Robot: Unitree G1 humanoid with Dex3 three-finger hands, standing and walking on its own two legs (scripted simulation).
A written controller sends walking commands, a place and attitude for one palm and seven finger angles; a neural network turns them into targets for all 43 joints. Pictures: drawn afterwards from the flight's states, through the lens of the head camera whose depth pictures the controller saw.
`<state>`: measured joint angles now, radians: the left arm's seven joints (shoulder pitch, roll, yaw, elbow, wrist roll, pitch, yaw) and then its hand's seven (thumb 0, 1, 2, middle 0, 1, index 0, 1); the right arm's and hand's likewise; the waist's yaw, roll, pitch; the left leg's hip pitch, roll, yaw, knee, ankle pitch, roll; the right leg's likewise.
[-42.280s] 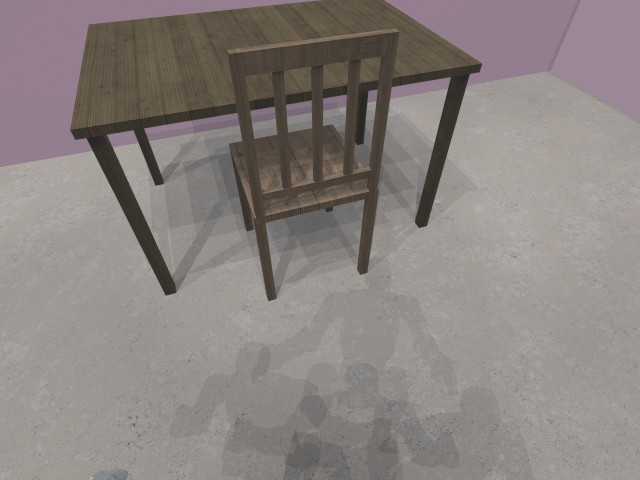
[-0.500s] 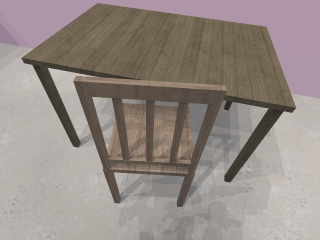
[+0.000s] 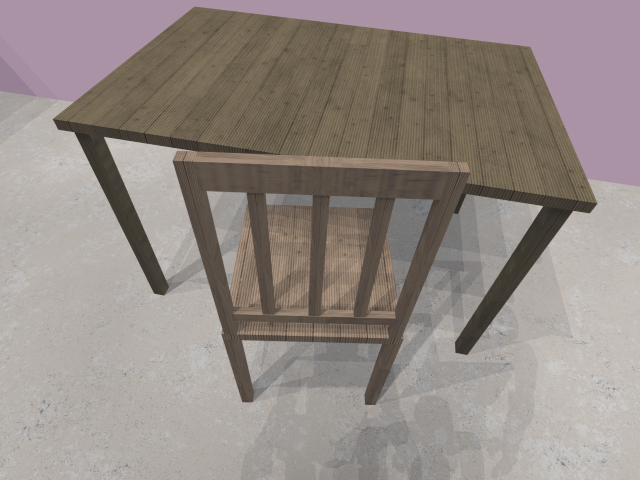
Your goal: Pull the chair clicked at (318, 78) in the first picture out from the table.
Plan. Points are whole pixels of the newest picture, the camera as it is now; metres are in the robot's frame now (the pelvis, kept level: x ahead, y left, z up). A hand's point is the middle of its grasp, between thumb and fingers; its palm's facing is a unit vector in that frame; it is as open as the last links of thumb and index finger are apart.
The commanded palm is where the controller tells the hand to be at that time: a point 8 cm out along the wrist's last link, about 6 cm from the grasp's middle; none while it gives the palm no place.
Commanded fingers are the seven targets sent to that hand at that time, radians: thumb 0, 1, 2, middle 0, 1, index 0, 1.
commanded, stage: come to a stop and stand still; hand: left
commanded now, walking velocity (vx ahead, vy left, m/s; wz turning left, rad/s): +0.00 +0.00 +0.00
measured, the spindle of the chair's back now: (317, 262) +0.49 +0.04 -0.07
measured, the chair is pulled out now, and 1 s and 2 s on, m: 0.12 0.12 0.12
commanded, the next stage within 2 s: look again from close up in 1.20 s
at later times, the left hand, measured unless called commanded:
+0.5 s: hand out of the picture +0.01 +0.14 -0.18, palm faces +0.03 -0.99 -0.16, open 7.4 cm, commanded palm none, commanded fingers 0.00 0.90 0.90 -0.20 -0.30 -0.20 -0.30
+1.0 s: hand out of the picture +0.00 +0.11 -0.17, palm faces +0.04 -0.99 -0.16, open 7.4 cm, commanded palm none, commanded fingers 0.00 0.90 0.90 -0.20 -0.30 -0.20 -0.30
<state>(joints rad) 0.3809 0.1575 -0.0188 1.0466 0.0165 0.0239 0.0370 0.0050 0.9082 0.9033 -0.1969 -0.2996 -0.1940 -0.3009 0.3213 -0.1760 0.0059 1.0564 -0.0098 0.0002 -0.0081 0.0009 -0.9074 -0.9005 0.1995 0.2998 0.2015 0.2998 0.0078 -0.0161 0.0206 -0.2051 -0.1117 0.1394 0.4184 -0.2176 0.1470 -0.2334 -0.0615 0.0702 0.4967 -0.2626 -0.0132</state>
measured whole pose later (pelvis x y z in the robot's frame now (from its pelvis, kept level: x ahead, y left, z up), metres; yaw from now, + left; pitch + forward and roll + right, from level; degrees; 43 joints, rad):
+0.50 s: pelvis +0.02 -0.02 +0.00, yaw +0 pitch -1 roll +0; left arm 0.31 0.14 -0.02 1.09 0.01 0.00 0.05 0.01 0.91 0.90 -0.20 -0.30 -0.19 -0.30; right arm 0.29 -0.14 0.01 1.12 -0.01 -0.03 -0.02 0.00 -0.91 -0.90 0.20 0.30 0.20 0.30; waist 0.00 -0.02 0.01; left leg -0.16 -0.09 0.12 0.40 -0.23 0.12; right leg -0.17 -0.04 0.06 0.45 -0.26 0.05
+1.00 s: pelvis +0.02 -0.04 +0.01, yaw +0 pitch -2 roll +0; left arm 0.33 0.13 -0.02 1.10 0.01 -0.01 0.04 0.00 0.91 0.90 -0.20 -0.30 -0.19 -0.30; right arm 0.29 -0.14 0.01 1.14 0.00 -0.02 -0.02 0.00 -0.91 -0.90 0.20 0.30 0.20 0.30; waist 0.00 -0.01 0.02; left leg -0.15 -0.06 0.11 0.40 -0.23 0.09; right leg -0.15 -0.02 0.04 0.43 -0.25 0.03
